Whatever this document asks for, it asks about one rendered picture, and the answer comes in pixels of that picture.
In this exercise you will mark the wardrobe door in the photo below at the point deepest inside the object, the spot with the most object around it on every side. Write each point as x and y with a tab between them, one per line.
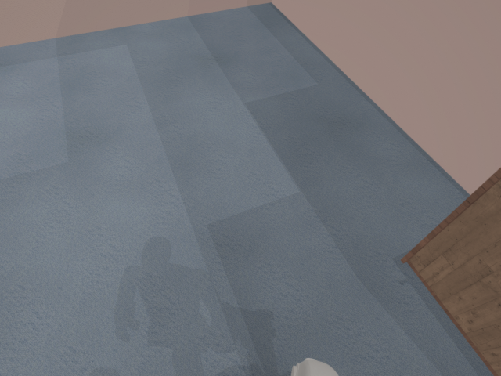
462	266

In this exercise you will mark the robot right thigh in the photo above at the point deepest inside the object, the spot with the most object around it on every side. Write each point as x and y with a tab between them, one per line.
313	368

